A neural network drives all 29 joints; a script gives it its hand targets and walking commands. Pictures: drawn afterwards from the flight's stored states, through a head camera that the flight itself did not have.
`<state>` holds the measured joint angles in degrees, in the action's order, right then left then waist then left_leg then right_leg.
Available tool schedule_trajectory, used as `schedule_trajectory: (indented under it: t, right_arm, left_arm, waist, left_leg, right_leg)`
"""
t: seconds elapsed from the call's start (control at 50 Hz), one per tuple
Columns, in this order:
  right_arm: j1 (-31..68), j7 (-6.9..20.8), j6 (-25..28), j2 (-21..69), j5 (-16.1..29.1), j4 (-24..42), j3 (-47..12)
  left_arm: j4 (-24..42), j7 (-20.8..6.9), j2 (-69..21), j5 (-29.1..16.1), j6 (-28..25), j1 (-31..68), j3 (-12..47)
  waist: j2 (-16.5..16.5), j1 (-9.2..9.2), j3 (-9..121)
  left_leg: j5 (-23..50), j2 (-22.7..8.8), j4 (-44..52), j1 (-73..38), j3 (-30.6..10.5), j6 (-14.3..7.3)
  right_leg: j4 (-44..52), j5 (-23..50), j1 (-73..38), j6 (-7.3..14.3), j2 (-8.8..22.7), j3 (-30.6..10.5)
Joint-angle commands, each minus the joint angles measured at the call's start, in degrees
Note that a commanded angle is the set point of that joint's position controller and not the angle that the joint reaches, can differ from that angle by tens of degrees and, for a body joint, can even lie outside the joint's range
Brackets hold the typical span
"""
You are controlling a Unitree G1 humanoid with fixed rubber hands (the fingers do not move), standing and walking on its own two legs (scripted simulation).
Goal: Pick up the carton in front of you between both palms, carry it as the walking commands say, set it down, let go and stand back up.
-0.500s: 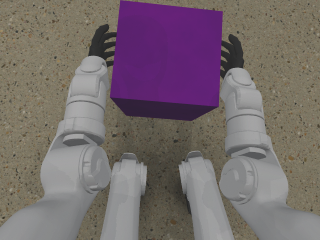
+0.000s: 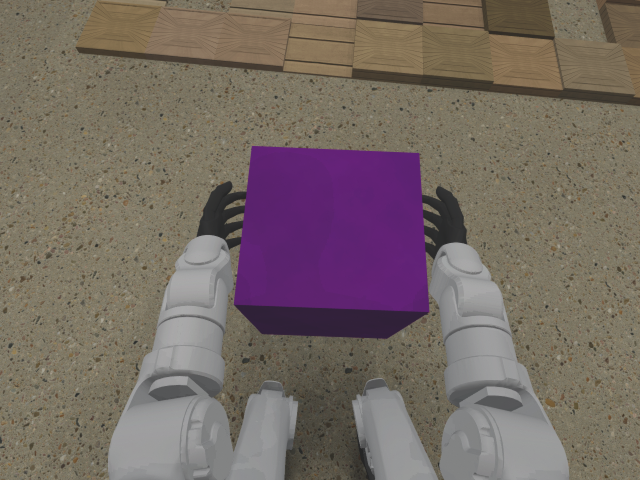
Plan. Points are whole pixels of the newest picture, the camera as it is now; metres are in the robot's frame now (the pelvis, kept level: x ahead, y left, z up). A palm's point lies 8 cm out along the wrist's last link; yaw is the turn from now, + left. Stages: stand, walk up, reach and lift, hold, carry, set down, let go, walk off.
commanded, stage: reach and lift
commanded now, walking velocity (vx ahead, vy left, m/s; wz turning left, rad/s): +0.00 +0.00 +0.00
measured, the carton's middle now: (329, 256) +0.43 -0.01 -0.11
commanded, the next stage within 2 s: hold in 1.78 s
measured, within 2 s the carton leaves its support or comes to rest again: neither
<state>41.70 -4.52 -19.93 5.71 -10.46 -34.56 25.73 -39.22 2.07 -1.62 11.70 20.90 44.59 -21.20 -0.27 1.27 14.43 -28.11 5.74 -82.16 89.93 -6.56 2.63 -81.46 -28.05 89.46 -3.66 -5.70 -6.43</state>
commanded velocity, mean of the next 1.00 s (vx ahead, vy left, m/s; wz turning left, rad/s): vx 0.00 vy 0.00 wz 0.00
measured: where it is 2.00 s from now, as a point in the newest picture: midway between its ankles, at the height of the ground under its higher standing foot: outside the picture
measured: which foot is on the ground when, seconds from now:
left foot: down 0.00-1.00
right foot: down 0.00-1.00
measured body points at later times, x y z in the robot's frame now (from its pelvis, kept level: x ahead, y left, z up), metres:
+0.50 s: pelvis +0.05 +0.00 +0.13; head +0.11 +0.00 +0.58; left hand +0.39 +0.15 +0.10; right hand +0.39 -0.16 +0.11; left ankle +0.07 +0.13 -0.56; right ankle +0.07 -0.14 -0.56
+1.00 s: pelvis +0.05 -0.01 +0.18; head +0.02 +0.00 +0.62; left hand +0.35 +0.15 +0.19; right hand +0.36 -0.16 +0.19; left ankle +0.07 +0.13 -0.56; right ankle +0.07 -0.14 -0.56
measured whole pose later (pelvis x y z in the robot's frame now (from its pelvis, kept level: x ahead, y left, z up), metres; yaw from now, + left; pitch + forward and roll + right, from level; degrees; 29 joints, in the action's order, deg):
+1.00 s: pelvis +0.05 -0.01 +0.18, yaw +0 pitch -3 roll +0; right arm 18.0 0.2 -34.5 9.4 -17.3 -23.8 17.6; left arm -23.8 -0.1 -9.2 16.9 35.3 17.3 -16.9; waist -0.1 -0.1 1.8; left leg -12.9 2.4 -26.8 11.1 -8.2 1.1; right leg -26.9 -12.9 11.2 -1.0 -2.5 -8.4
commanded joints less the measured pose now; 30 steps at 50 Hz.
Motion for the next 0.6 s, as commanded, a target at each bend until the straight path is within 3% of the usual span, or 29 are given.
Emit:
schedule_trajectory:
  t: [0.0,0.14,0.34,0.58]
  right_arm:
    - [32.0,15.7,0.7,61.1,8.0,-4.3,-34.4]
    - [24.6,15.7,1.4,61.5,6.8,-4.1,-35.4]
    - [13.2,16.1,0.8,61.8,6.4,-1.2,-38.9]
    - [1.6,17.1,-5.4,61.3,7.6,5.3,-43.5]
  left_arm:
    - [-0.7,-13.7,-63.6,-8.6,-2.4,30.2,30.3]
    - [0.4,-13.6,-64.3,-8.0,-3.1,23.4,31.4]
    - [4.7,-13.9,-64.6,-7.9,-2.6,12.9,34.9]
    - [11.9,-14.8,-63.5,-9.5,3.6,1.4,39.1]
  waist:
    - [1.9,-0.42,41.2]
    - [1.1,-0.46,35.4]
    - [1.1,-0.51,27.4]
    - [0.4,-1.13,14.7]
  left_leg:
    - [14.9,3.7,14.6,-33.4,6.8,-1.1]
    - [15.5,3.0,22.9,-42.1,5.1,-1.6]
    - [21.8,1.8,35.1,-56.5,2.9,-1.9]
    - [30.2,0.3,50.5,-74.2,1.9,-1.9]
  right_leg:
    - [13.5,14.1,-28.9,1.7,-4.1,7.5]
    - [21.7,14.7,-38.1,2.2,-3.4,5.8]
    - [34.3,21.7,-54.3,2.7,-1.9,3.3]
    - [49.9,30.8,-74.1,2.5,-0.3,1.8]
